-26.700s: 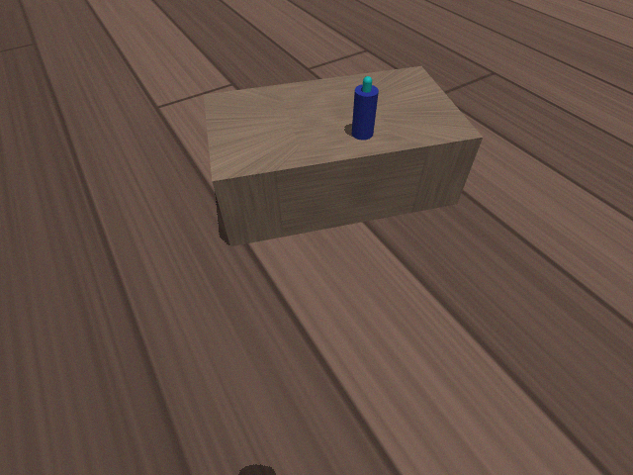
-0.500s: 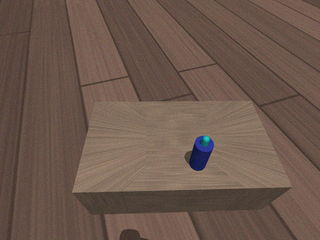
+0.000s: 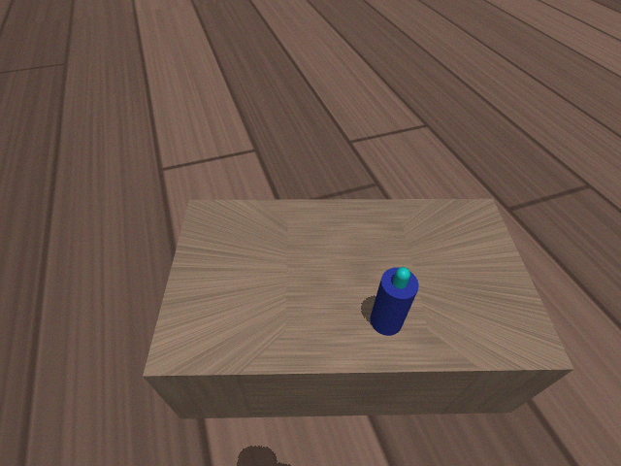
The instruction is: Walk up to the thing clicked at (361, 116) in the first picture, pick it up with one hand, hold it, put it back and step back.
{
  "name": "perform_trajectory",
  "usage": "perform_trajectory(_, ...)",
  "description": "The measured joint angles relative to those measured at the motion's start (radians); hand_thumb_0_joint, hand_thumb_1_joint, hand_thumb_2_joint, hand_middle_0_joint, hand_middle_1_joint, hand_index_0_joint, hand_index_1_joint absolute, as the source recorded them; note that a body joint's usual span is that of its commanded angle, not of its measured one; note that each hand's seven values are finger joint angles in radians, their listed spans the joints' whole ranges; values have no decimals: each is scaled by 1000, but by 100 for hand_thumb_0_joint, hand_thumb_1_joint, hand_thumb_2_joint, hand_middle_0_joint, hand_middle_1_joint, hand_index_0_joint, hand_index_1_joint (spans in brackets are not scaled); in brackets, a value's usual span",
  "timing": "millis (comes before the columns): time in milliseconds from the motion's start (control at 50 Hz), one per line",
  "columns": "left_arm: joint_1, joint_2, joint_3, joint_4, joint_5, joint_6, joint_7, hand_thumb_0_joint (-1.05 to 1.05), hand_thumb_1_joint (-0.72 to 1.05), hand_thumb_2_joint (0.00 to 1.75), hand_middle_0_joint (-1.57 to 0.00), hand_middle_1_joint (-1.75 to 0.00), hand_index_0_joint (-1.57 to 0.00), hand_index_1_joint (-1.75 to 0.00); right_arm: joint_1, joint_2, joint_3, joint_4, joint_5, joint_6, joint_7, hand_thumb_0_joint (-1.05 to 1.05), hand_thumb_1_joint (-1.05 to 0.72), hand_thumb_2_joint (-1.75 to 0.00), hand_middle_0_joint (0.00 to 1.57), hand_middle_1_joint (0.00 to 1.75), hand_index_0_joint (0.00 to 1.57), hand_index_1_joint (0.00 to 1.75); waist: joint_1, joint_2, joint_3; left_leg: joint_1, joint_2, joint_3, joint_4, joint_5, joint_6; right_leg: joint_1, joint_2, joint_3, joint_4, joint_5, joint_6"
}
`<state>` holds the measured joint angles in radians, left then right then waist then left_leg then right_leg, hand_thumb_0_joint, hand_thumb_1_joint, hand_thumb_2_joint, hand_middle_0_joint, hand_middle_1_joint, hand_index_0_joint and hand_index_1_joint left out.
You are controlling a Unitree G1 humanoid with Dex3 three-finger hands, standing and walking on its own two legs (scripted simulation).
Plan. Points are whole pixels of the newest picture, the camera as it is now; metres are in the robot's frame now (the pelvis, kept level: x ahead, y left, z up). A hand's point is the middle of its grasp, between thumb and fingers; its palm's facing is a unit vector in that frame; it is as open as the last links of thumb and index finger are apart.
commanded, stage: stand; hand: right
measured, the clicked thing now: (394, 297) +0.52 -0.17 -0.31
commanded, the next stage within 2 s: step back in 1.96 s
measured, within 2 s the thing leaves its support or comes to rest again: neither
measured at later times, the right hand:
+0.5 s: hand out of the picture +0.07 -0.26 -0.15, palm faces -0.02 +0.93 -0.36, open 7.4 cm
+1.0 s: hand out of the picture +0.07 -0.26 -0.15, palm faces -0.03 +0.94 -0.35, open 7.4 cm
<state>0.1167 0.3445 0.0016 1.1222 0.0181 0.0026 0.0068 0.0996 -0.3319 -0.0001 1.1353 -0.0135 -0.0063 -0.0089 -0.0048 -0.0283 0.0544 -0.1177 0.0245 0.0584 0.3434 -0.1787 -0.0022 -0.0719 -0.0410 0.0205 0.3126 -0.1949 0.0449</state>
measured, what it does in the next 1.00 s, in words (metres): stands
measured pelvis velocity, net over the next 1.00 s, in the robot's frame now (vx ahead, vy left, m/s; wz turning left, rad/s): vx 0.00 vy -0.01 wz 0.02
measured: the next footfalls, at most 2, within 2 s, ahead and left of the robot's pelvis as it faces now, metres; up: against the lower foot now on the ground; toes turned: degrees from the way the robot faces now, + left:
none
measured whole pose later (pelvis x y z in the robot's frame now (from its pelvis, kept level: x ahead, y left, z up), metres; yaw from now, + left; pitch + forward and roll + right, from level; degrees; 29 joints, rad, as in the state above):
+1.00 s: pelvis +0.00 -0.01 +0.00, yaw +1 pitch -2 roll +0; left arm 0.13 0.35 0.00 1.12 0.01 0.00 0.00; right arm 0.12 -0.34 -0.01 1.14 -0.01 -0.01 0.00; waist -0.01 -0.02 0.06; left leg -0.12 0.03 0.04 0.33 -0.17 -0.02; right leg -0.08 -0.03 0.00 0.32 -0.20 0.03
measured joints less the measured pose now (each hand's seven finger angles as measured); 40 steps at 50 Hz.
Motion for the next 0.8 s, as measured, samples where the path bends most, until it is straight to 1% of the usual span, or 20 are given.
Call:
perform_trajectory(80, 0, 1, 1, -1, -1, 0, -1, 1, 90, 90, -20, -30, -21, -30, 1, -1, -1, 0, 0, 0, 2, 1, -85, -89, 21, 30, 21, 30, 0, 1, -1, -1, 1, -3, -3, 3, -1, 0, 1, -3, -3, 3, -2)
perform_trajectory(200, 4, 2, 2, -2, 0, -1, -3, 1, 90, 90, -20, -30, -21, -30, 4, -3, -5, 2, -1, 1, 5, 1, -89, -89, 21, 30, 21, 30, -1, 2, 0, -4, 1, -7, -7, 9, -3, -3, 2, -7, -4, 5, -4)
perform_trajectory(800, 18, 5, 1, -3, 0, -5, -7, 1, 90, 90, -20, -30, -21, -30, 18, -5, -9, 2, -3, 0, 11, 1, -90, -90, 21, 30, 21, 30, -1, 8, 1, -10, 4, -20, -13, 19, -11, -11, 5, -19, 5, 2, -12)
